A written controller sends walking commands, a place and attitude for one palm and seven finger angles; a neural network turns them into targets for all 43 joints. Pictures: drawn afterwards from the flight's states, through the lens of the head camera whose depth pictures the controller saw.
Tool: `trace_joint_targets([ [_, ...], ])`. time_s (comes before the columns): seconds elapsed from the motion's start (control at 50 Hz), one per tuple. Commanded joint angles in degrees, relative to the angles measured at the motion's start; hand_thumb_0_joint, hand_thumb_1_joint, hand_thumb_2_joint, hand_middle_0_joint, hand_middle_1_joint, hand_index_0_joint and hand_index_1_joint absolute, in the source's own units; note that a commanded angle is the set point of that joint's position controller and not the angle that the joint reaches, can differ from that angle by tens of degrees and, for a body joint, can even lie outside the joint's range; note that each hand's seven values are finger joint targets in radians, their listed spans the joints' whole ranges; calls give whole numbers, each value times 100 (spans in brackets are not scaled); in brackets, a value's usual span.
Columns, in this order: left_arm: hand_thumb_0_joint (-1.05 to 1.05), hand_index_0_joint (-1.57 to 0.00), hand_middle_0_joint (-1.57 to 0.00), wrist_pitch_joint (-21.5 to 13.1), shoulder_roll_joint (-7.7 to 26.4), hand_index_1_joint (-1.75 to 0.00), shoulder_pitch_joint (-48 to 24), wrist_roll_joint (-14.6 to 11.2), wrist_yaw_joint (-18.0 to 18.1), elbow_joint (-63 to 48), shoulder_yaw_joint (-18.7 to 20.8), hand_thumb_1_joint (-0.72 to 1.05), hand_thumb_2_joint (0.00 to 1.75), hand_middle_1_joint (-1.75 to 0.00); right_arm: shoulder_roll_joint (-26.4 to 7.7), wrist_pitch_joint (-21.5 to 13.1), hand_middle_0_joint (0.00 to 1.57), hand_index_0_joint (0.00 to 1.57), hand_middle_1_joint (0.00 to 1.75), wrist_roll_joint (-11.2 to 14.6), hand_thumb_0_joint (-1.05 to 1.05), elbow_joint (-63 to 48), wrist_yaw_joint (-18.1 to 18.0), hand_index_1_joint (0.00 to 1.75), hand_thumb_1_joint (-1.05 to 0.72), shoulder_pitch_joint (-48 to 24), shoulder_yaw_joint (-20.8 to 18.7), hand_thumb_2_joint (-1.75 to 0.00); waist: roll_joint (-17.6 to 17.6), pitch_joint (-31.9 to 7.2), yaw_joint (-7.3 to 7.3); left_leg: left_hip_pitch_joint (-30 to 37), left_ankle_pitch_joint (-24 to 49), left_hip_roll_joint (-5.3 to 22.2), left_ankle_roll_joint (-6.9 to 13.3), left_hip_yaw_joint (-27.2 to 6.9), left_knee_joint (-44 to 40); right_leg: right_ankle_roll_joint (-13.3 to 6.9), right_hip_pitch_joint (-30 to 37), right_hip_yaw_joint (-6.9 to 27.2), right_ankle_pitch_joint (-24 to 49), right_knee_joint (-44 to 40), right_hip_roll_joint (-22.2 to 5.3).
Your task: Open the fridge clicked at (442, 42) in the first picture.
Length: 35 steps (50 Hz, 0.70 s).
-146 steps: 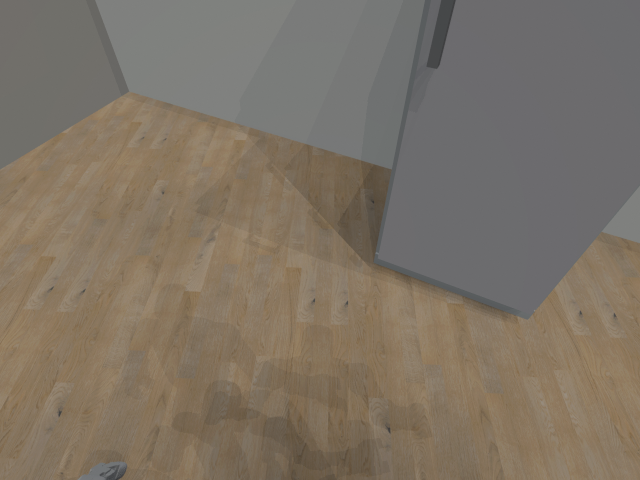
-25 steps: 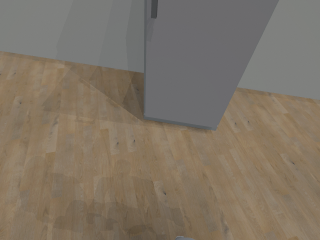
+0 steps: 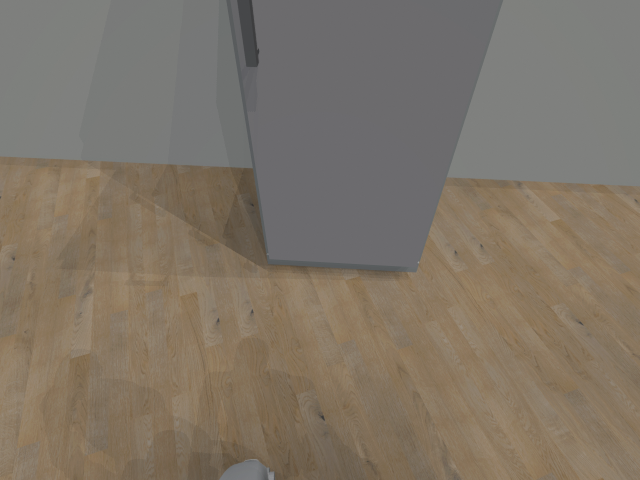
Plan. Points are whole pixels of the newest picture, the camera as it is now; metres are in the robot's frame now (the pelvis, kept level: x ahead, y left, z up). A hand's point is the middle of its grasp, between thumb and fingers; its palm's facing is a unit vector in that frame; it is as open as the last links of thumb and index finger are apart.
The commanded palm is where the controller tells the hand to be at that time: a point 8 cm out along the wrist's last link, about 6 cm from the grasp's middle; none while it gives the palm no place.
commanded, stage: take the last steps up to it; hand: left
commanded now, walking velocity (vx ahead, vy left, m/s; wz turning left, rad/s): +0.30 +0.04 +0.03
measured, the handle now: out of the picture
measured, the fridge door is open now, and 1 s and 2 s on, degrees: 0 0 0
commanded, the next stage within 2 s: come to a stop and stand still in 0.92 s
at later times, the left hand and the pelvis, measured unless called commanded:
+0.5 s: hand (175, 416) +0.24 +0.25 -0.17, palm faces +0.04 -0.98 -0.17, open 7.3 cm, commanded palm none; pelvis +0.19 +0.06 +0.00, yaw -1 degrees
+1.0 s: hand (217, 338) +0.38 +0.21 -0.18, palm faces +0.06 -0.98 -0.17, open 7.2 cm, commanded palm none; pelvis +0.39 +0.03 +0.00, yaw +1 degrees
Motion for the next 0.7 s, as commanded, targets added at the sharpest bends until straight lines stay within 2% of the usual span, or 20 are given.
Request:
trace_joint_targets([
  [0.0, 0, -20, -20, -195, 781, -30, 512, -2, 80, 37, 108, 90, 90, -30, -74, -189, 20, 20, 30, 44, 0, -583, 91, 30, -90, -770, -29, -90, -655, 713, 217, -620, 354, 96, 42, 35, -610, -695, -165, 1034, 1188, -1021, -1618],
  [0.1, 0, -20, -20, -156, 882, -30, 530, 38, 110, 201, 152, 90, 90, -30, -93, -280, 20, 20, 30, 83, 0, -704, 115, 30, -90, -1007, -14, -90, -788, 758, 180, 246, 85, -40, 255, 149, -1540, -563, -220, 853, 1749, -600, -1703],
  [0.12, 0, -20, -20, -149, 884, -30, 522, 29, 104, 228, 158, 90, 90, -30, -125, -306, 20, 20, 30, 72, 0, -625, 85, 30, -90, -801, -28, -90, -665, 670, 46, 754, 85, -220, 299, 309, -1804, -506, -326, 725, 2220, -228, -1591],
  [0.14, 0, -20, -20, -136, 887, -30, 472, 13, 100, 245, 171, 90, 90, -30, -209, -347, 20, 20, 30, 41, 0, -415, 28, 30, -90, -172, -48, -90, -511, 358, -240, 1646, 313, -404, 349, 414, -2231, -381, -462, 439, 2762, 622, -1361],
  [0.16, 0, -20, -20, -126, 763, -30, 522, -11, 75, 239, 155, 90, 90, -30, -545, -386, 20, 20, 30, 3, 0, -155, -45, 30, -90, 714, -112, -90, 22, -242, -545, 2930, 501, -291, 455, 217, -2550, -206, -861, 194, 2620, 1932, -1039],
  [0.18, 0, -20, -20, -90, 441, -30, 862, -86, 29, 140, 132, 90, 90, -30, -1208, -429, 20, 20, 30, -74, 0, -12, -129, 30, -90, 1352, -251, -90, 1391, -978, -611, 4172, 604, 1254, 966, -1810, -2994, 86, -2142, -275, 387, 3734, -291],
  [0.2, 0, -20, -20, -111, 371, -30, 620, -78, 14, -89, 93, 90, 90, -30, -1421, -360, 20, 20, 30, 9, 0, 38, -155, 30, -90, 1556, -272, -90, 1727, -1045, -602, 4053, 198, 1983, 1401, -3019, -3870, 51, -2809, 99, -1670, 5025, 42],
  [0.22, 0, -20, -20, -78, 399, -30, 241, -69, 36, -139, 88, 90, 90, -30, -1251, -356, 20, 20, 30, 67, 0, 11, -202, 30, -90, 1131, -246, -90, 1247, -784, -568, 3525, -668, 2024, 1395, -3072, -4197, -20, -3150, 458, -1412, 5639, -244],
  [0.24, 0, -20, -20, -72, 363, -30, -114, -46, -17, -203, 107, 90, 90, -30, -933, -375, 20, 20, 30, 75, 0, -136, -203, 30, -90, 622, -190, -90, 739, -131, -428, 2778, -1062, 1833, 1344, -2694, -4324, -13, -3407, 513, -870, 5742, -549],
  [0.26, 0, -20, -20, -61, 353, -30, -213, -5, -80, -192, 114, 90, 90, -30, -616, -436, 20, 20, 30, 57, 0, -202, -210, 30, -90, 322, -104, -90, 309, 211, -259, 2219, -891, 1621, 1224, -2280, -4414, 39, -3327, 530, -503, 5537, -737],
  [0.3, 0, -20, -20, 51, 134, -30, 95, 53, -113, -72, 114, 90, 90, -30, -328, -529, 20, 20, 30, 51, 0, -193, -233, 30, -90, 48, -6, -90, 371, 240, 65, 1693, -169, 1221, 1017, -1327, -4476, 137, -2838, 460, -181, 4996, -839],
  [0.34, 0, -20, -20, 155, 38, -30, 249, 69, -110, -71, 140, 90, 90, -30, -217, -558, 20, 20, 30, 51, 0, -227, -237, 30, -90, -16, -32, -90, 473, 259, 183, 1419, 185, 980, 1019, -810, -4540, 223, -2622, 334, 66, 4512, -849],
  [0.4, 0, -20, -20, 198, 87, -30, -118, 63, -140, -267, 153, 90, 90, -30, -326, -564, 20, 20, 30, 62, 0, -197, -222, 30, -90, 43, -51, -90, 426, 425, 201, 1564, 368, 955, 1128, -605, -4678, 333, -2742, 261, 383, 3675, -913],
  [0.52, 0, -20, -20, 161, 223, -30, -1205, 37, -171, -692, 156, 90, 90, -30, -437, -505, 20, 20, 30, 20, 0, 7, -209, 30, -90, 479, -104, -90, 503, 597, -38, 2312, 783, 1007, 1174, -511, -4477, 333, -2747, 33, 478, 2103, -764],
  [0.56, 0, -20, -20, 117, 271, -30, -1427, 38, -183, -792, 158, 90, 90, -30, -444, -479, 20, 20, 30, 5, 0, 78, -204, 30, -90, 653, -116, -90, 308, 633, -126, 2374, 969, 1006, 1171, -570, -4276, 244, -2496, -41, 366, 1777, -615],
  [0.58, 0, -20, -20, 94, 260, -30, -1444, 40, -191, -797, 172, 90, 90, -30, -479, -466, 20, 20, 30, -13, 0, 92, -213, 30, -90, 671, -111, -90, 294, 645, -96, 2339, 1043, 998, 1141, -545, -4143, 198, -2262, -122, 318, 1583, -531],
  [0.62, 0, -20, -20, 35, 381, -30, -849, 48, -183, -604, 209, 90, 90, -30, -467, -444, 20, 20, 30, 8, 0, 120, -216, 30, -90, 593, -85, -90, 240, 329, 206, 2268, 1657, 716, 938, -241, -3256, 80, -1218, -364, 596, 886, -248],
  [0.64, 0, -20, -20, -31, 629, -30, -155, 63, -153, -386, 270, 90, 90, -30, -378, -465, 20, 20, 30, 61, 0, 142, -195, 30, -90, 601, -66, -90, -142, -105, 528, 1850, 1903, 452, 750, 25, -2213, -87, -35, -73, 742, 648, -398],
  [0.66, 0, -20, -20, -127, 1191, -30, 658, 95, -76, -171, 400, 90, 90, -30, -123, -501, 20, 20, 30, 123, 0, 34, -134, 30, -90, 683, -15, -90, -1313, -713, 791, 570, 652, -103, 458, 513, -534, -549, 1350, 1547, 788, 311, -1732],
  [0.68, 0, -20, -20, -121, 1641, -30, 1106, -16, -45, -69, 472, 90, 90, -30, -138, -499, 20, 20, 30, 129, 0, -181, -135, 30, -90, 579, 21, -90, -1780, -951, 792, -348, -1822, -572, 364, 278, 935, -1115, 1710, 3099, 1093, -324, -2709],
])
